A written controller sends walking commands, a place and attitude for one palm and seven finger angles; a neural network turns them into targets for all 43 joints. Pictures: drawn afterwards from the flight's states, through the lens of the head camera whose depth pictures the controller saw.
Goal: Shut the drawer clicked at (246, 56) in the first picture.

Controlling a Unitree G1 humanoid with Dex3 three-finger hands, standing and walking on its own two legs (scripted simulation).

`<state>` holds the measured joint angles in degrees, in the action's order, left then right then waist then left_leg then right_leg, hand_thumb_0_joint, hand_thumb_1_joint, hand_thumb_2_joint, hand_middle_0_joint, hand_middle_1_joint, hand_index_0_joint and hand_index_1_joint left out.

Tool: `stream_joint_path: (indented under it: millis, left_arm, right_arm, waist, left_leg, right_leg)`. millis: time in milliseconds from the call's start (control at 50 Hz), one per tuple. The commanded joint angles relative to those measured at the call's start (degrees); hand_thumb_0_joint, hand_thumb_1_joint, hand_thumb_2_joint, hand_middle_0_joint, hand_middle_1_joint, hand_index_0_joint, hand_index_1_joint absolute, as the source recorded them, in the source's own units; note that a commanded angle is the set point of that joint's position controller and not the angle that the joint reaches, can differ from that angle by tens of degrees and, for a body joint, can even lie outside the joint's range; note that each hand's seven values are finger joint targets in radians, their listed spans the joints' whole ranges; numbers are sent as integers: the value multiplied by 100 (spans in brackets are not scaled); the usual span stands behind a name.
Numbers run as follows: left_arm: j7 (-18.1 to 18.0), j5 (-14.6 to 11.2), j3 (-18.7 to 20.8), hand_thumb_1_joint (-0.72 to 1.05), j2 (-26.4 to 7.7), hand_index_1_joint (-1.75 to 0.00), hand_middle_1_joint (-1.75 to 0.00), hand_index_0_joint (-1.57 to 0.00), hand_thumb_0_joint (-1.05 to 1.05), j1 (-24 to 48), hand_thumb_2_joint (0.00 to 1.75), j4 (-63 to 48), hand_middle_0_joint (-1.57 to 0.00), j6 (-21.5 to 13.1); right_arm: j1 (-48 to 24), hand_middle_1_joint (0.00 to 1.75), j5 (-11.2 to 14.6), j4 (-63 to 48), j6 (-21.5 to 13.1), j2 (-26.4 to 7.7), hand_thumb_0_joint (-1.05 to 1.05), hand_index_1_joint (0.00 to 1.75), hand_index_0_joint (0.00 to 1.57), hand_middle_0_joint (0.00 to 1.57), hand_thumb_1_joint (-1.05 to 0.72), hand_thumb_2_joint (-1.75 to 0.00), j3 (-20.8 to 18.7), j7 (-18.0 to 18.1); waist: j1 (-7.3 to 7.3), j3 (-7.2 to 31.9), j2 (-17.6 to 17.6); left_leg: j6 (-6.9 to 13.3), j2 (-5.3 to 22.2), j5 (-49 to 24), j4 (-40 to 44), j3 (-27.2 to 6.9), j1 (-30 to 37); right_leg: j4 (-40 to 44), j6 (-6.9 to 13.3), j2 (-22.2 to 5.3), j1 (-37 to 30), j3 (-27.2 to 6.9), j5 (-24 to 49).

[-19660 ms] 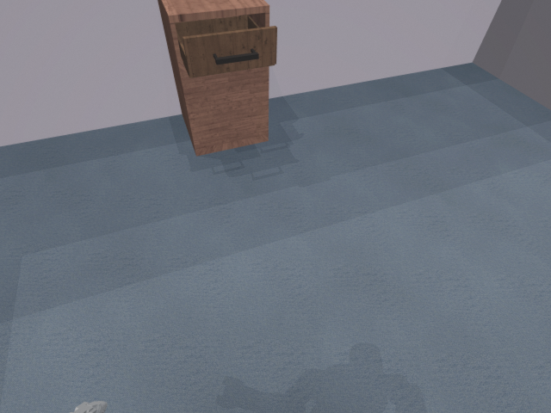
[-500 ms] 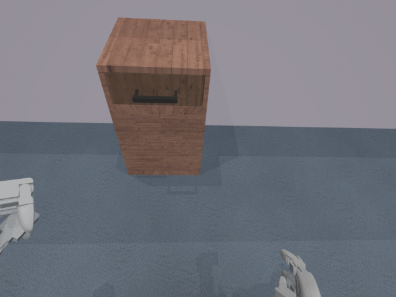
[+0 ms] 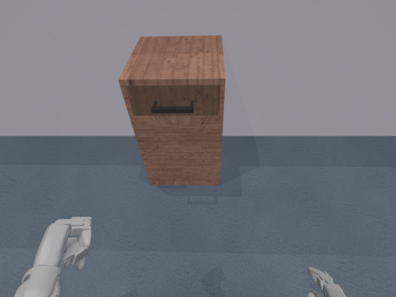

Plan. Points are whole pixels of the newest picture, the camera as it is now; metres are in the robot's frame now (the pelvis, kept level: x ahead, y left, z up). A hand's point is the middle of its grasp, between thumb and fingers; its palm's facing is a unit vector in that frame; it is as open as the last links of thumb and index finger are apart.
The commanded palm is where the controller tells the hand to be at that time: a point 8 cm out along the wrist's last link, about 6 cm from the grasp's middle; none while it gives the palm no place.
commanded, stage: let the arm hang, fingers relaxed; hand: left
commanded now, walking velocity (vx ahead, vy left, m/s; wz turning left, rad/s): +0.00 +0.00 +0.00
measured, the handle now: (173, 106) +0.87 +0.18 -0.13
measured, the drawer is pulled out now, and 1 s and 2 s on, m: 0.00 0.00 0.00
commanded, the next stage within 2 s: look to check the result in 0.98 s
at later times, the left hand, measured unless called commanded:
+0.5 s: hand out of the picture -0.07 +0.18 -0.16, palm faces +0.04 -0.97 -0.22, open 5.7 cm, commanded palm none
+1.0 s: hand out of the picture +0.00 +0.14 -0.16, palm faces +0.05 -0.98 -0.17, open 7.3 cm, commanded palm none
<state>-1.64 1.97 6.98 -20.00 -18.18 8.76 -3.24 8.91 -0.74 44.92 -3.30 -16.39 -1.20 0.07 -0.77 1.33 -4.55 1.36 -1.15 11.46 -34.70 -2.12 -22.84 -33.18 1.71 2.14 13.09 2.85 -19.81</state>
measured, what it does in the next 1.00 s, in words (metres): stands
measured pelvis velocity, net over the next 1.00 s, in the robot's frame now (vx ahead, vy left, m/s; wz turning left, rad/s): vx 0.02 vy -0.01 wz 0.00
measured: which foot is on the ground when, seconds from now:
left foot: down 0.00-1.00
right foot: down 0.00-1.00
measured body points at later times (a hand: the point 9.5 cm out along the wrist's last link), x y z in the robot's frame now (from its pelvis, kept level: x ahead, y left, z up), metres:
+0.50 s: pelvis +0.01 +0.00 +0.01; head +0.03 +0.00 +0.46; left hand -0.07 +0.23 -0.14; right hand -0.02 -0.21 -0.15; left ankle +0.07 +0.10 -0.73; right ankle -0.02 -0.10 -0.73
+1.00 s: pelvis +0.02 -0.01 +0.01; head +0.02 -0.02 +0.46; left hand +0.00 +0.19 -0.15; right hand -0.01 -0.22 -0.15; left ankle +0.07 +0.10 -0.73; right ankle -0.02 -0.10 -0.73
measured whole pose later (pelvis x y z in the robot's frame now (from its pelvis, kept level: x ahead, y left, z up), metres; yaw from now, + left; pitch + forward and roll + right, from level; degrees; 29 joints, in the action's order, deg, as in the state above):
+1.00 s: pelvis +0.02 -0.01 +0.01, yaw +0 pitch -2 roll +0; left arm -2.5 0.6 0.7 -5.8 -17.7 64.7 -0.5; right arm 18.3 -1.3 64.8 0.4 -5.6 -0.9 2.7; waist 0.4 -2.7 -0.5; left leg 0.4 -1.2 9.0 -25.9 -1.9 -14.7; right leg -25.6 2.6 2.0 5.8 2.4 -17.8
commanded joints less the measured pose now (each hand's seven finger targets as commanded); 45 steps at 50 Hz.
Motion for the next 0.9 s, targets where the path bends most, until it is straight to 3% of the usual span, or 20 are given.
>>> stream_joint_path:
  millis: [0,60,100,140,180,200,260,460,660,880]
  left_arm:
    - [99,-8,-220,90,-146,-130,-130,-112,0,281,90,1615,-112,319]
    - [41,-57,-356,90,-7,-117,-117,-100,0,307,90,2743,-100,405]
    - [36,-88,-395,90,-14,-108,-108,-92,0,209,90,3407,-92,391]
    - [41,-107,-422,90,47,-99,-99,-84,0,86,90,3930,-84,354]
    - [31,-142,-437,90,151,-91,-91,-76,0,-46,90,4328,-76,310]
    - [29,-128,-410,90,239,-86,-86,-72,0,-74,90,4469,-72,301]
    - [23,-150,-493,90,310,-73,-73,-60,0,-141,90,4865,-60,281]
    - [-46,-160,-575,90,592,-30,-30,-20,0,-578,90,5543,-20,306]
    - [-90,-142,-548,90,846,-30,-30,-20,0,-696,90,5612,-20,298]
    - [-103,-155,-513,90,918,-30,-30,-20,0,-564,90,5538,-20,252]
  right_arm:
    - [110,30,-61,-265,148,-630,0,30,20,20,-90,-90,-195,30]
    - [95,30,-120,59,308,-318,0,30,20,20,-90,-90,-39,47]
    - [114,30,-104,298,341,-286,0,30,20,20,-90,-90,-2,71]
    - [229,30,-81,525,350,-224,0,30,20,20,-90,-90,8,107]
    - [416,30,-69,783,359,-81,0,30,20,20,-90,-90,13,144]
    - [497,30,-68,868,361,-22,0,30,20,20,-90,-90,4,163]
    - [745,30,-32,1151,379,19,0,30,20,20,-90,-90,-19,194]
    - [1188,30,-15,1735,407,308,0,30,20,20,-90,-90,-2,230]
    - [1306,30,-39,1896,378,568,0,30,20,20,-90,-90,-8,242]
    - [1367,30,-42,1888,322,635,0,30,20,20,-90,-90,-16,266]
  waist:
    - [169,-29,1409]
    - [94,-320,164]
    - [36,-380,-296]
    - [28,-265,-231]
    - [51,-6,-469]
    - [66,-18,-484]
    - [120,-73,81]
    - [118,-691,498]
    - [97,-956,369]
    - [110,-856,308]
  left_leg:
    - [210,415,-1061,29,-541,522]
    - [207,478,-839,714,-763,328]
    - [213,505,-383,1055,-873,242]
    - [191,499,-289,1115,-837,430]
    - [159,489,-383,1086,-725,744]
    - [154,496,-328,1092,-699,784]
    - [146,543,-458,1082,-628,1092]
    - [161,532,159,1462,-621,1001]
    - [153,482,251,1525,-573,835]
    - [123,470,-378,1318,-446,961]
  right_leg:
    - [531,342,-930,406,-659,1319]
    - [620,212,-721,133,-622,632]
    - [808,181,-646,-101,-643,245]
    - [1012,210,-665,-225,-666,278]
    - [1147,244,-712,-356,-728,511]
    - [1219,258,-725,-366,-701,522]
    - [1396,250,-732,-242,-626,616]
    - [1510,235,-651,69,-530,-1]
    - [1419,215,-630,219,-535,-66]
    - [1444,229,-685,43,-566,368]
